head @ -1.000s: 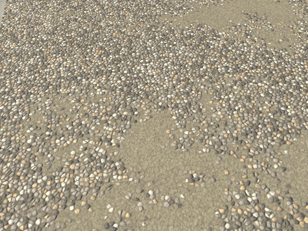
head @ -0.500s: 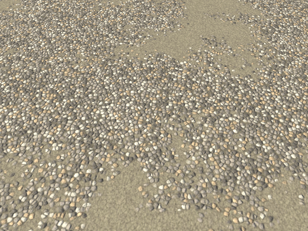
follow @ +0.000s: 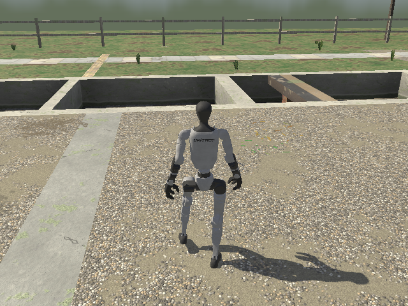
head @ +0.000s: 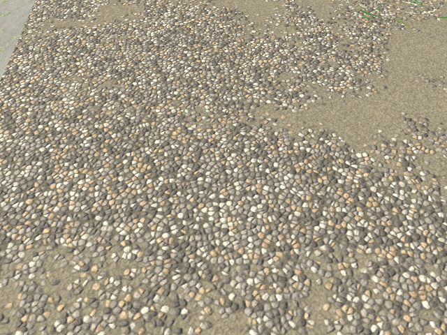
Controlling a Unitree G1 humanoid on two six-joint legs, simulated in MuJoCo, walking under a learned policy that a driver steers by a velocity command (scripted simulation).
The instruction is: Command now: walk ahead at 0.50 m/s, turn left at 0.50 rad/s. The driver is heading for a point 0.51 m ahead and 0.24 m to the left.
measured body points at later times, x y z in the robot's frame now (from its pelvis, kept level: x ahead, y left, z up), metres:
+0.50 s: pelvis +0.28 +0.08 +0.00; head +0.31 +0.11 +0.45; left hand +0.40 +0.39 -0.09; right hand +0.41 -0.18 -0.11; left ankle +0.24 +0.13 -0.74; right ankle +0.47 -0.08 -0.68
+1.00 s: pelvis +0.48 +0.09 -0.01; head +0.51 +0.11 +0.44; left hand +0.48 +0.37 -0.13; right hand +0.72 -0.09 -0.12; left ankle +0.45 +0.24 -0.73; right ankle +0.59 +0.03 -0.74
